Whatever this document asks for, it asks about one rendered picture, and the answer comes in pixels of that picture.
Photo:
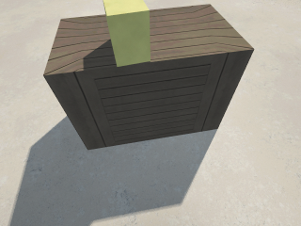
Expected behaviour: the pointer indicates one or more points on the pedestal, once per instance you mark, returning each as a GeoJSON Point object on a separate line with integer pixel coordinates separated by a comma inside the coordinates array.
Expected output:
{"type": "Point", "coordinates": [197, 60]}

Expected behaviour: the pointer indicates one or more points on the carton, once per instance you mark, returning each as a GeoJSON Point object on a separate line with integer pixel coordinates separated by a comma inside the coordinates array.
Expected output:
{"type": "Point", "coordinates": [129, 29]}

